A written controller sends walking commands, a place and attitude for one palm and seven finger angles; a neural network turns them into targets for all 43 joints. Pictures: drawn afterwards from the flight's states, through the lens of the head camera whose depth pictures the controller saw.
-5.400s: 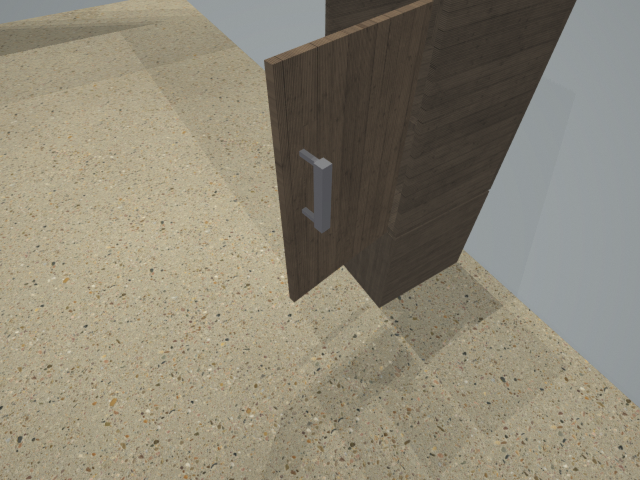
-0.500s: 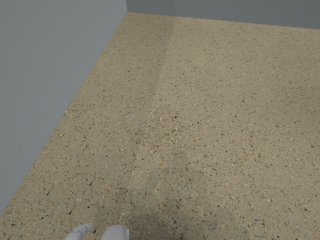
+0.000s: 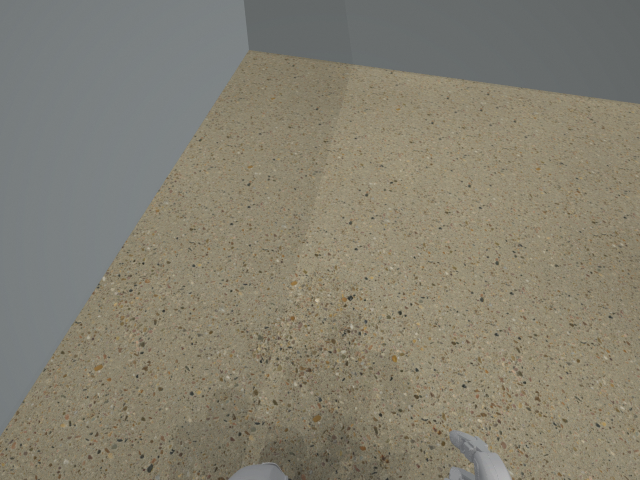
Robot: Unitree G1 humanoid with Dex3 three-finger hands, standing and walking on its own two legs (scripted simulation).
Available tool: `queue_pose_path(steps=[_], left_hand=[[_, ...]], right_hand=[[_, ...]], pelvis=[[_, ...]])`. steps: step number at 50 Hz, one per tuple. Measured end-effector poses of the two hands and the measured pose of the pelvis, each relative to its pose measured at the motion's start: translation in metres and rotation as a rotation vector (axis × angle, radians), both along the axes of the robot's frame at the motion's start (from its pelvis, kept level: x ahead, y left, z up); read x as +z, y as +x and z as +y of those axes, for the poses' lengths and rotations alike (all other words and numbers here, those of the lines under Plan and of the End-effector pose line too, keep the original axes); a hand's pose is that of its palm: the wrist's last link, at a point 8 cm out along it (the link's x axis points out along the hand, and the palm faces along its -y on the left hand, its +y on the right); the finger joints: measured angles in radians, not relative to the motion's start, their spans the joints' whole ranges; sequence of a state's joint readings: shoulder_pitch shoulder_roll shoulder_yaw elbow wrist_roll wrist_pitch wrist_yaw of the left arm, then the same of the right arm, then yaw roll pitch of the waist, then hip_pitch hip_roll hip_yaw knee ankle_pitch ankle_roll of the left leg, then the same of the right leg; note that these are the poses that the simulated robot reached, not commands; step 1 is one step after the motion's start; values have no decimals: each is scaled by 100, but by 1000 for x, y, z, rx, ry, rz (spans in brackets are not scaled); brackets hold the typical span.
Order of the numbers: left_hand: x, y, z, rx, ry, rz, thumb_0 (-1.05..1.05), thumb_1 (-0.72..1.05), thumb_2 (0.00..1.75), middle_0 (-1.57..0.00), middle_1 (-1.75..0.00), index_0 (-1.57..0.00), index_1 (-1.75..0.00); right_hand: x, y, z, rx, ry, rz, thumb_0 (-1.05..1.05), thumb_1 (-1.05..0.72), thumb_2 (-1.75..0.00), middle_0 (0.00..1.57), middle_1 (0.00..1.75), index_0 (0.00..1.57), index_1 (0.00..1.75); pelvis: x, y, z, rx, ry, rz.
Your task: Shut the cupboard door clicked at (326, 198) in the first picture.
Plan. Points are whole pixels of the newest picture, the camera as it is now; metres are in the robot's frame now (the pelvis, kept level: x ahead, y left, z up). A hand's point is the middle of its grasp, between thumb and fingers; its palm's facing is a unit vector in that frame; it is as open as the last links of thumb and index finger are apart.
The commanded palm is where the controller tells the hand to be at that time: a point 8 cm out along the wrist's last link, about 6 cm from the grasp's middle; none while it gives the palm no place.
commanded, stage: walk around to get in front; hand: left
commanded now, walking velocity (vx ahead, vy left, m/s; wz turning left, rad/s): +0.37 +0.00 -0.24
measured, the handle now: out of the picture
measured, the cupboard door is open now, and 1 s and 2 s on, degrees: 100 100 100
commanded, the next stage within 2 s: walk to a spot facing it in 0.12 s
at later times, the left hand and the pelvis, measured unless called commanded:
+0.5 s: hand (270, 307) +0.40 +0.13 -0.15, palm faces -0.08 -0.98 -0.18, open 7.3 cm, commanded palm none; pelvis +0.22 -0.03 +0.01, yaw +2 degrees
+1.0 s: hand (198, 349) +0.31 +0.24 -0.15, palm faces +0.35 -0.90 -0.26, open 7.3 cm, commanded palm none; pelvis +0.30 +0.00 +0.01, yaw +19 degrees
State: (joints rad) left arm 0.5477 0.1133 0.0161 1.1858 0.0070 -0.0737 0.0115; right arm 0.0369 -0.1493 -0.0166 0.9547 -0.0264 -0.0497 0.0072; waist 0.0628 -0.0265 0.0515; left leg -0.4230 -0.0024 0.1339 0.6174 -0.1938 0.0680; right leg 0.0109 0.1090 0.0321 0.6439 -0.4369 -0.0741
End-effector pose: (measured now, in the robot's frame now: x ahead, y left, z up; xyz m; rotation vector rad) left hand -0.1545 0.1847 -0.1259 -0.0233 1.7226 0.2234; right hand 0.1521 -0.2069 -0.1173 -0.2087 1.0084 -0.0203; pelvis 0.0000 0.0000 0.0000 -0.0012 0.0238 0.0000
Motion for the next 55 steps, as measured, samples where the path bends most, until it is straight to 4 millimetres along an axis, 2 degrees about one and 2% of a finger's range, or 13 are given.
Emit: queue_pose_path(steps=[2,4,12,15,19,23,27,32,36,40,43,47,55], left_hand=[[-4,36,11,-29,-7,-20,0,91,90,-20,-30,-20,-30],[-7,84,24,-63,-1,-81,1,91,90,-20,-30,-20,-30],[2,312,56,-206,46,-420,0,92,90,-20,-30,-19,-30],[6,387,54,-276,54,-499,0,93,90,-19,-30,-19,-30],[8,475,35,-348,62,-593,0,93,90,-19,-30,-19,-30],[6,534,9,-350,71,-689,0,92,90,-19,-30,-19,-30],[9,542,-4,-288,69,-703,0,92,90,-20,-30,-19,-30],[3,514,-2,-178,59,-618,0,91,90,-20,-30,-20,-30],[-4,499,25,-66,95,-608,-4,94,91,-20,-30,-20,-30],[-24,478,59,21,123,-565,-3,93,91,-20,-30,-20,-30],[-25,461,79,54,160,-501,-2,93,90,-20,-30,-20,-30],[-8,446,93,100,211,-462,0,92,90,-20,-30,-19,-30],[20,437,81,159,292,-424,0,92,90,-19,-30,-19,-30]], right_hand=[[-1,-2,0,-43,-7,20,1,-91,-90,20,30,20,30],[0,-14,-2,-89,-22,79,0,-91,-90,20,30,20,30],[13,-86,-17,-262,-88,405,0,-94,-90,20,30,20,30],[17,-104,-13,-316,-75,509,0,-93,-90,20,30,20,30],[17,-116,-2,-359,-26,647,0,-92,-90,20,30,20,30],[8,-100,0,-366,29,755,1,-91,-90,20,30,20,30],[0,-39,-16,-311,27,697,1,-91,-90,21,30,20,30],[-2,77,-40,-192,-24,475,1,-91,-90,20,30,20,30],[3,166,-46,-77,-86,307,1,-91,-90,20,30,20,30],[4,238,-39,24,-151,162,0,-91,-90,20,30,19,30],[12,269,-30,83,-170,113,0,-91,-90,20,30,19,30],[19,293,-20,155,-171,118,0,-91,-90,20,30,20,30],[5,324,-19,250,-111,177,0,-91,-90,21,30,20,30]], pelvis=[[1,20,6,-20,6,-11],[7,40,11,-27,5,-15],[24,114,14,-69,-12,-13],[24,142,8,-77,-16,-12],[17,180,-7,-50,-10,-8],[5,216,-24,-7,2,-2],[10,231,-30,54,6,-11],[16,249,-28,118,10,-6],[12,261,-18,177,-5,-6],[-5,274,-1,233,-31,-1],[-4,279,2,256,-25,7],[8,289,1,299,-23,22],[16,310,-19,383,-9,24]])
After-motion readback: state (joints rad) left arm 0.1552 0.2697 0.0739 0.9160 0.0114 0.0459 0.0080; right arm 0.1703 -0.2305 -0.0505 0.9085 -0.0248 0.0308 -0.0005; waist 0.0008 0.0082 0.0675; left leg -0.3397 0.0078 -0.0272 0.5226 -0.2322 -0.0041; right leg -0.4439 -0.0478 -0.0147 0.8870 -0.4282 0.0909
